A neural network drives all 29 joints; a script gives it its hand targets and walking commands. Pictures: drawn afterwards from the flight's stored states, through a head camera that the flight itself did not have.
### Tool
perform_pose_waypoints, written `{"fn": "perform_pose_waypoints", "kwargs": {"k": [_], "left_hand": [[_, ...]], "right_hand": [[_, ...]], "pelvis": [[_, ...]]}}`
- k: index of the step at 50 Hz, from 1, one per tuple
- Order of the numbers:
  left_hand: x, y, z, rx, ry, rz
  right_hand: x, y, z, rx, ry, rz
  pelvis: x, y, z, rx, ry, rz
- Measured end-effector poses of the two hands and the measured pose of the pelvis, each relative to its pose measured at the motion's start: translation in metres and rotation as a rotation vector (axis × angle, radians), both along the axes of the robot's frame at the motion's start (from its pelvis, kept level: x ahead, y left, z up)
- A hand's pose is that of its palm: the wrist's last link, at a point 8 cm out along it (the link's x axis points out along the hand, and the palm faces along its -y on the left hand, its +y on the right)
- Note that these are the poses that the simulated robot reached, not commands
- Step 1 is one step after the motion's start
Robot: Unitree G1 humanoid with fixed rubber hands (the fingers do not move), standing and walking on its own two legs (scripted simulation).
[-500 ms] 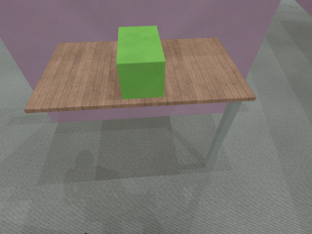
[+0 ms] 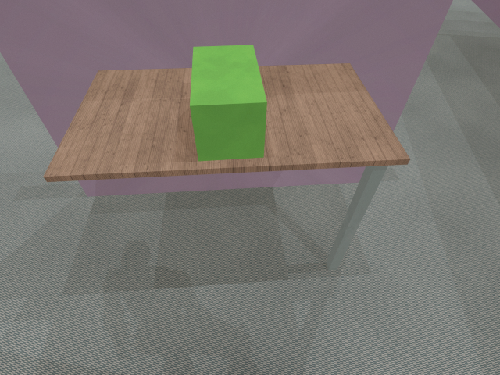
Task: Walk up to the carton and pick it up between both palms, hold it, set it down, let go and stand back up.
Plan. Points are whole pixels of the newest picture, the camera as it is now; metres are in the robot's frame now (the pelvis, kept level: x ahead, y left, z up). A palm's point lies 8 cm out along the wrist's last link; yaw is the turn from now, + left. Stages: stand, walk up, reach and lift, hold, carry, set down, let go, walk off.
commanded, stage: stand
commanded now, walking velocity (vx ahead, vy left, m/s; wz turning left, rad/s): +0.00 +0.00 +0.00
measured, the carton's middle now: (227, 100) +0.79 +0.09 +0.01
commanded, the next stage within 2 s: none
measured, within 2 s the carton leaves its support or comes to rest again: neither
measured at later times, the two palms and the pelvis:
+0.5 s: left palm out of the picture -0.02 +0.21 -0.15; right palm out of the picture -0.01 -0.21 -0.15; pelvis +0.00 +0.00 +0.00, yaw +0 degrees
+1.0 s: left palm out of the picture -0.04 +0.20 -0.15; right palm out of the picture -0.03 -0.20 -0.15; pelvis -0.01 +0.00 +0.00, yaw +0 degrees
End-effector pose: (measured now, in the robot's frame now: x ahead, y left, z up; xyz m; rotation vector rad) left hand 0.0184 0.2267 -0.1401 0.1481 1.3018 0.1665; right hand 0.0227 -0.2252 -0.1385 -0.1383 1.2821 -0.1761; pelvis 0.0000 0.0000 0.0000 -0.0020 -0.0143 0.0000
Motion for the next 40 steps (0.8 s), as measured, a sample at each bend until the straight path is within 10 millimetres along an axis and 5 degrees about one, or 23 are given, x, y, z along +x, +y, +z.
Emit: {"fn": "perform_pose_waypoints", "kwargs": {"k": [10, 40], "left_hand": [[-0.025, -0.006, -0.003, -0.016, 0.084, 0.020], [-0.055, -0.022, -0.005, -0.040, 0.168, 0.046]], "right_hand": [[-0.020, 0.010, -0.004, 0.019, 0.070, -0.015], [-0.049, 0.024, -0.009, 0.057, 0.154, -0.018]], "pelvis": [[0.001, 0.001, 0.002, 0.000, -0.009, -0.002], [-0.004, 0.000, 0.004, 0.002, -0.018, -0.001]]}}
